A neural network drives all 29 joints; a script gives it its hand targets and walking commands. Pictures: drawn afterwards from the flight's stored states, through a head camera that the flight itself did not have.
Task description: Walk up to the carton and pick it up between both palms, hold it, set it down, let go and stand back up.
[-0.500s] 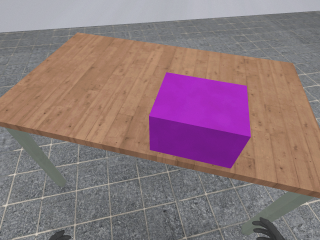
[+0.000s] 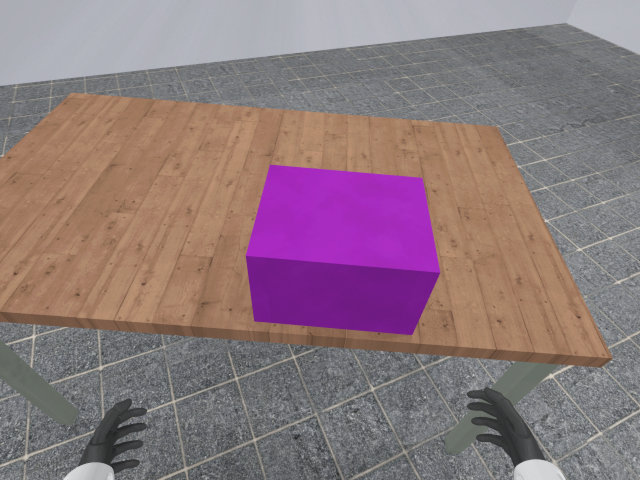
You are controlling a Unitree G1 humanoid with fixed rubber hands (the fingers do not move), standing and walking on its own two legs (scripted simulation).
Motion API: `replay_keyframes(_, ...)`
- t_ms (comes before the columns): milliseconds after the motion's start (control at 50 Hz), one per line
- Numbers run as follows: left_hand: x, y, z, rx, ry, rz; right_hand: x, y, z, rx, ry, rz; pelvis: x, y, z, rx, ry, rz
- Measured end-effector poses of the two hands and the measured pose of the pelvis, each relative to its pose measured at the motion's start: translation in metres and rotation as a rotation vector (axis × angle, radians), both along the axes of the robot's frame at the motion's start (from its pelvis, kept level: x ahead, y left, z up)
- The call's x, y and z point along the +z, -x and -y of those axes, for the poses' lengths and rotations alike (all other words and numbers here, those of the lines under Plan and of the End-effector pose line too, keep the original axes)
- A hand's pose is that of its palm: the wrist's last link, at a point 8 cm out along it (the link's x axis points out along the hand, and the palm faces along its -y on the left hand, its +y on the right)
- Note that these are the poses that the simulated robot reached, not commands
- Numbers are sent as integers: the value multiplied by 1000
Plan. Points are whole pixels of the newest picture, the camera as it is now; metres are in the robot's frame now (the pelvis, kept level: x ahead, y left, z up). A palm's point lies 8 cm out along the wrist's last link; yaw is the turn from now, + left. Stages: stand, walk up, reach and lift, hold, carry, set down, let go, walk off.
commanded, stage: reach and lift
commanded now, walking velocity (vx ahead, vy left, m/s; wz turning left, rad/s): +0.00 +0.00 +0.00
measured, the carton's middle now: (339, 248) +0.48 -0.02 -0.01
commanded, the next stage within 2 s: none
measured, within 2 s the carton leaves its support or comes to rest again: neither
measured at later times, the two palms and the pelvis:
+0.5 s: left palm (108, 432) +0.19 +0.27 -0.03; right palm (510, 430) +0.20 -0.22 -0.02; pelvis +0.03 +0.04 +0.01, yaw -2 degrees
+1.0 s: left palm (128, 365) +0.25 +0.25 +0.01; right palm (507, 385) +0.24 -0.22 +0.02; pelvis +0.02 +0.03 +0.01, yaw -2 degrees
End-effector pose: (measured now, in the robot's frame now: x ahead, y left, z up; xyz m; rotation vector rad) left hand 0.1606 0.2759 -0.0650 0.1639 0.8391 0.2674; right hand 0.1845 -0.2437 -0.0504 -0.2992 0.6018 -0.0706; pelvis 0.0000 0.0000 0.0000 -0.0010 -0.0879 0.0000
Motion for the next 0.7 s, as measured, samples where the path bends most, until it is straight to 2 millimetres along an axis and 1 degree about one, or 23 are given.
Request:
replay_keyframes(120,5,0,-4,-8,13,45,7,-15,-20,-2,-38,44,3,-10,-11,-5,8,-8)
replay_keyframes(240,14,-7,-3,-38,28,114,8,-19,-30,-24,-69,70,5,-19,-24,-10,17,-9)
replay_keyframes(440,28,-26,7,-76,54,223,23,-19,-23,-56,-88,132,6,-29,-37,-27,23,-13)
replay_keyframes(580,36,-39,15,-87,74,299,35,-19,-20,-68,-107,180,7,-30,-38,-37,21,-18)
replay_keyframes(700,45,-51,20,-100,83,367,44,-24,-20,-81,-136,230,7,-28,-36,-43,18,-22)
